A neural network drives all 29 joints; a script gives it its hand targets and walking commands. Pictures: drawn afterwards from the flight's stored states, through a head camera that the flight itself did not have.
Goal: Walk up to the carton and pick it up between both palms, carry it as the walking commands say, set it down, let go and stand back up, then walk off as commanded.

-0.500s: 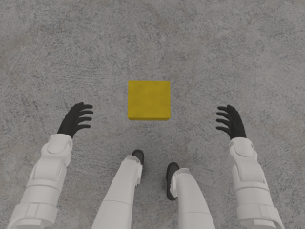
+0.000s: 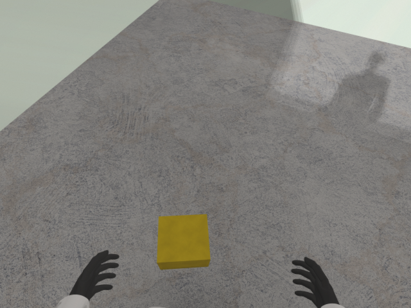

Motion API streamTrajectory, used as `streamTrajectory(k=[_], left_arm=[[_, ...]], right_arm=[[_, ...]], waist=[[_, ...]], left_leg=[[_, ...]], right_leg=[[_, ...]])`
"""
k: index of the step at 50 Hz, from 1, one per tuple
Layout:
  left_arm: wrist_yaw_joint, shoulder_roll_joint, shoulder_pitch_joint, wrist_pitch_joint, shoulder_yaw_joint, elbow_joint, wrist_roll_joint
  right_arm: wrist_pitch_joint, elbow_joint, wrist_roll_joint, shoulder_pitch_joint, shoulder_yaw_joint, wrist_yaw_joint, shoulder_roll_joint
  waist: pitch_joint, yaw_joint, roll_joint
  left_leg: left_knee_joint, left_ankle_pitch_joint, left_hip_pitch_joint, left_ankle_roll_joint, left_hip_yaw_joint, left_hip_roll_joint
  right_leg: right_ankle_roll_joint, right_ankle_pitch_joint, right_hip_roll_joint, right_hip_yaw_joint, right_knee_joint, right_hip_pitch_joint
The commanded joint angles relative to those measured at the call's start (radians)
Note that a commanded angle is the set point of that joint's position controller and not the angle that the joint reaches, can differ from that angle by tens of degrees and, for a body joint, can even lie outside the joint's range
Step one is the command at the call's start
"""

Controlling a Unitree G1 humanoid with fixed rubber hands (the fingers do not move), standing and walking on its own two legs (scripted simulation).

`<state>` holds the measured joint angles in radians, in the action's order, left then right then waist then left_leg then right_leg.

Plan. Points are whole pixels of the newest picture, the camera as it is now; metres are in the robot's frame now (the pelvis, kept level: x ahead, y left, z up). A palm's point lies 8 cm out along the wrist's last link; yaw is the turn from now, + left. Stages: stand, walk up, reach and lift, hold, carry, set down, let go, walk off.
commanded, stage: let go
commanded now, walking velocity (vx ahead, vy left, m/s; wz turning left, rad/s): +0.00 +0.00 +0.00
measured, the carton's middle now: (183, 241) +0.43 +0.08 -0.70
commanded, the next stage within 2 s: stand in 0.40 s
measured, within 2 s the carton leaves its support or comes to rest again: neither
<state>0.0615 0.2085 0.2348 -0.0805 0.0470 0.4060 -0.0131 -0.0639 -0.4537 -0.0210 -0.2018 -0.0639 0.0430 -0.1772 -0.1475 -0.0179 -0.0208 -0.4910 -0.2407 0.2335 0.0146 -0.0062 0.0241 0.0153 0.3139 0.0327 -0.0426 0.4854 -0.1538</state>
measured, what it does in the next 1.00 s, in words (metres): stands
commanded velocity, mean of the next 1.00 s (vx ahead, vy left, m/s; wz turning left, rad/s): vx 0.00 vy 0.00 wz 0.00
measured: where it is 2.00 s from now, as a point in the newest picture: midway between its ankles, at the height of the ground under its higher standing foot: outside the picture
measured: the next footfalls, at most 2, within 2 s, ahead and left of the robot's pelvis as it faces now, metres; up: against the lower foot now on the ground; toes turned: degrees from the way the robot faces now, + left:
none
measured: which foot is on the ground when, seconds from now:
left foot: down 0.00-1.00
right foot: down 0.00-1.00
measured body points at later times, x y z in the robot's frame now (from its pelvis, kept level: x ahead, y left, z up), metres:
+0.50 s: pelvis +0.03 -0.01 -0.01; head +0.00 +0.00 +0.44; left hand +0.16 +0.24 -0.10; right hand +0.16 -0.24 -0.10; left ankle +0.01 +0.11 -0.74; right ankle -0.03 -0.11 -0.74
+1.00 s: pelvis +0.05 -0.01 -0.01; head +0.00 -0.01 +0.43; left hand +0.02 +0.22 -0.16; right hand +0.06 -0.23 -0.17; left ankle +0.01 +0.11 -0.74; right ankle -0.03 -0.11 -0.74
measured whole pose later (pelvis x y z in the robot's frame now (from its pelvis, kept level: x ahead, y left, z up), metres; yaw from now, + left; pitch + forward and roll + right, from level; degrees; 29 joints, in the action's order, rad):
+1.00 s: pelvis +0.05 -0.01 -0.01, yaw +5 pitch +3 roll +0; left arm -0.05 0.17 0.47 0.04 0.02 0.94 -0.02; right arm 0.04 -1.01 -0.03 -0.45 0.00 -0.03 -0.14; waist 0.20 -0.02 -0.01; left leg -0.63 -0.37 0.32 0.01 -0.09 0.05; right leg 0.04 0.44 0.02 0.05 0.57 -0.18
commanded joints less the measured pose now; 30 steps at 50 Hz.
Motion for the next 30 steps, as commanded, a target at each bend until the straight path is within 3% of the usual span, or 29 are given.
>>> streamTrajectory(k=[1, 2, 3, 4, 5, 6, 7, 8, 9, 10, 11, 12, 13, 14, 15, 16, 17, 18, 19, 20, 21, 22, 23, 24, 25, 26, 27, 28, 30], left_arm=[[0.002, 0.139, -0.079, 0.028, 0.032, -0.138, 0.004], [-0.002, 0.15, -0.044, 0.019, 0.031, -0.141, 0.01], [-0.004, 0.171, -0.045, 0.01, 0.059, -0.137, 0.009], [-0.006, 0.127, -0.043, -0.013, 0.044, -0.091, -0.001], [-0.006, 0.131, -0.039, -0.022, 0.07, -0.083, -0.007], [-0.003, 0.136, -0.001, -0.033, 0.025, -0.072, 0.008], [0.001, 0.131, -0.046, -0.036, 0.027, -0.083, 0.011], [0.003, 0.133, -0.021, -0.029, 0.005, -0.093, 0.024], [-0.004, 0.159, -0.066, -0.023, 0.059, -0.17, 0.002], [-0.012, 0.133, -0.068, -0.029, 0.057, -0.145, -0.011], [-0.004, 0.144, -0.027, -0.038, 0.023, -0.08, 0.011], [-0.012, 0.149, -0.068, -0.059, 0.027, -0.114, -0.006], [-0.023, 0.144, -0.076, -0.072, 0.024, -0.076, -0.008], [-0.031, 0.139, -0.079, -0.074, 0.012, -0.163, -0.018], [-0.037, 0.145, -0.031, -0.085, 0.029, -0.044, -0.01], [-0.043, 0.136, -0.059, -0.09, -0.01, -0.118, 0.0], [-0.039, 0.132, -0.071, -0.089, 0.052, -0.134, -0.008], [-0.047, 0.162, -0.029, -0.095, 0.027, -0.096, -0.016], [-0.043, 0.147, -0.079, -0.106, 0.038, -0.142, 0.005], [-0.056, 0.133, 0.009, 0.011, 0.034, 0.047, -0.019], [-0.07, 0.159, 0.09, 0.077, 0.035, 0.075, -0.051], [-0.077, 0.181, 0.043, 0.12, 0.049, 0.101, -0.056], [-0.075, 0.138, 0.0, 0.153, 0.026, 0.105, -0.062], [-0.071, 0.127, -0.017, 0.17, 0.025, 0.12, -0.046], [-0.068, 0.132, 0.001, 0.175, 0.028, 0.14, -0.039], [-0.075, 0.126, 0.04, 0.176, 0.021, 0.154, -0.031], [-0.075, 0.12, 0.053, 0.183, 0.023, 0.176, -0.028], [-0.071, 0.1, 0.088, 0.181, 0.019, 0.199, -0.02], [-0.077, 0.076, 0.059, 0.185, 0.01, 0.214, -0.016]], right_arm=[[0.026, 0.15, 0.021, 0.093, -0.045, -0.004, -0.147], [0.017, 0.154, -0.005, 0.044, -0.032, 0.0, -0.12], [0.007, 0.15, 0.001, 0.037, -0.017, 0.008, -0.139], [-0.003, 0.163, 0.014, 0.051, -0.006, 0.011, -0.12], [-0.013, 0.143, 0.022, 0.071, -0.018, 0.014, -0.117], [-0.021, 0.146, 0.014, 0.028, -0.021, 0.016, -0.14], [-0.023, 0.181, 0.03, 0.071, 0.009, 0.018, -0.119], [-0.021, 0.162, 0.001, 0.022, -0.043, 0.013, -0.125], [-0.017, 0.149, 0.0, -0.003, -0.038, 0.014, -0.147], [-0.013, 0.157, 0.001, 0.024, -0.008, 0.019, -0.138], [-0.013, 0.167, 0.004, 0.019, -0.004, 0.012, -0.094], [-0.022, 0.129, 0.01, -0.003, 0.0, 0.011, -0.098], [-0.02, 0.103, 0.014, 0.026, -0.02, 0.008, -0.116], [-0.009, 0.145, 0.016, 0.036, -0.007, 0.003, -0.113], [-0.008, 0.115, -0.014, 0.028, -0.029, 0.007, -0.132], [-0.005, 0.126, 0.012, 0.01, 0.003, -0.007, -0.134], [0.001, 0.159, 0.014, 0.089, 0.012, -0.009, -0.113], [-0.007, 0.124, -0.017, -0.022, -0.019, -0.021, -0.105], [-0.016, 0.123, -0.018, 0.005, -0.007, -0.012, -0.144], [0.047, -0.07, -0.035, -0.118, -0.028, -0.04, -0.154], [0.089, -0.099, -0.04, -0.143, -0.026, -0.055, -0.2], [0.121, -0.116, -0.039, -0.107, -0.01, -0.054, -0.139], [0.143, -0.131, -0.033, -0.072, 0.002, -0.052, -0.129], [0.157, -0.148, -0.032, -0.059, -0.003, -0.043, -0.152], [0.163, -0.157, -0.032, -0.061, -0.003, -0.038, -0.128], [0.165, -0.176, -0.037, -0.071, -0.004, -0.031, -0.123], [0.171, -0.202, -0.027, -0.096, -0.006, -0.033, -0.135], [0.167, -0.24, -0.021, -0.121, -0.009, -0.036, -0.131], [0.173, -0.258, -0.013, -0.155, -0.002, -0.039, -0.107]], waist=[[0.162, 0.014, 0.018], [0.173, 0.006, -0.058], [0.151, 0.028, -0.044], [0.139, 0.0, 0.012], [0.093, -0.026, 0.021], [0.101, 0.016, -0.022], [0.122, -0.006, 0.018], [0.176, 0.033, -0.035], [0.198, 0.025, 0.031], [0.203, -0.017, 0.049], [0.215, 0.013, -0.012], [0.188, 0.023, 0.035], [0.181, 0.001, 0.061], [0.203, -0.008, 0.053], [0.238, -0.004, -0.038], [0.185, 0.023, -0.027], [0.228, -0.021, -0.006], [0.246, 0.024, -0.059], [0.205, 0.01, -0.057], [0.451, 0.016, 0.067], [0.388, 0.0, 0.106], [0.278, 0.006, 0.051], [0.302, 0.013, -0.011], [0.259, 0.012, 0.052], [0.206, 0.005, 0.028], [0.202, 0.0, 0.018], [0.235, 0.0, 0.067], [0.217, -0.012, 0.039], [0.27, 0.005, 0.002]], left_leg=[[0.027, 0.256, -0.263, -0.025, 0.011, 0.026], [0.044, 0.253, -0.304, -0.018, 0.003, 0.015], [0.043, 0.229, -0.303, -0.016, 0.0, 0.029], [0.04, 0.306, -0.309, -0.029, 0.003, 0.027], [0.037, 0.243, -0.264, -0.026, 0.01, 0.028], [0.057, 0.271, -0.287, -0.035, 0.004, 0.025], [0.059, 0.295, -0.264, -0.023, 0.01, 0.029], [0.057, 0.318, -0.301, -0.03, -0.002, 0.028], [0.038, 0.35, -0.296, -0.025, -0.001, 0.038], [0.026, 0.431, -0.265, -0.029, 0.004, 0.024], [0.035, 0.401, -0.266, -0.036, 0.003, 0.033], [0.029, 0.411, -0.253, -0.038, 0.004, 0.034], [0.033, 0.359, -0.246, -0.042, 0.019, 0.037], [0.031, 0.401, -0.271, -0.048, 0.01, 0.028], [0.023, 0.331, -0.227, -0.051, 0.017, 0.034], [0.016, 0.355, -0.234, -0.043, 0.014, 0.04], [0.026, 0.334, -0.214, -0.043, 0.018, 0.042], [0.023, 0.347, -0.215, -0.036, 0.005, 0.034], [0.01, 0.259, -0.16, -0.038, 0.024, 0.038], [0.028, 0.263, -0.103, -0.033, -0.066, -0.057], [0.034, 0.152, -0.055, -0.03, -0.096, -0.081], [0.056, 0.068, 0.036, -0.019, -0.136, -0.091], [0.023, 0.052, 0.034, 0.001, -0.151, -0.097], [0.035, 0.075, 0.077, -0.002, -0.162, -0.092], [0.05, 0.135, 0.147, 0.011, -0.199, -0.111], [0.029, 0.157, 0.144, 0.01, -0.19, -0.095], [0.015, 0.224, 0.126, 0.016, -0.18, -0.103], [0.02, 0.236, 0.162, 0.023, -0.19, -0.096], [0.003, 0.228, 0.132, 0.014, -0.185, -0.09]], right_leg=[[-0.02, -0.22, -0.022, -0.001, -0.128, -0.094], [-0.025, -0.208, -0.015, 0.004, -0.135, -0.089], [-0.026, -0.207, -0.027, -0.001, -0.142, -0.099], [-0.016, -0.255, -0.026, 0.012, -0.132, -0.09], [-0.015, -0.189, -0.033, -0.001, -0.137, -0.091], [-0.015, -0.224, -0.012, 0.013, -0.146, -0.079], [-0.017, -0.291, -0.031, -0.008, -0.134, -0.051], [-0.028, -0.318, -0.001, 0.015, -0.127, -0.049], [-0.018, -0.373, -0.018, 0.003, -0.104, -0.037], [-0.02, -0.434, -0.026, -0.014, -0.071, -0.019], [-0.029, -0.467, -0.019, 0.007, -0.091, -0.003], [-0.028, -0.511, -0.02, 0.007, -0.083, -0.014], [-0.02, -0.468, -0.023, 0.013, -0.082, -0.022], [-0.025, -0.483, -0.019, 0.008, -0.067, 0.005], [-0.021, -0.461, -0.017, 0.004, -0.065, 0.022], [-0.024, -0.534, -0.026, -0.001, -0.07, -0.009], [-0.035, -0.513, -0.031, -0.01, -0.055, 0.032], [-0.039, -0.573, -0.031, -0.022, -0.037, 0.036], [-0.026, -0.453, -0.049, -0.016, -0.039, 0.002], [-0.015, -0.183, -0.087, 0.012, -0.009, 0.1], [-0.024, -0.045, -0.091, -0.011, -0.033, 0.062], [-0.01, 0.054, -0.115, -0.05, -0.048, -0.068], [-0.004, 0.058, -0.13, -0.081, -0.056, -0.083], [0.001, 0.026, -0.127, -0.09, -0.036, -0.115], [0.004, 0.004, -0.134, -0.093, -0.028, -0.109], [0.004, -0.042, -0.137, -0.102, -0.035, -0.124], [0.009, -0.062, -0.142, -0.092, -0.025, -0.106], [0.013, -0.124, -0.145, -0.087, -0.029, -0.077], [0.019, -0.215, -0.148, -0.076, -0.019, -0.09]])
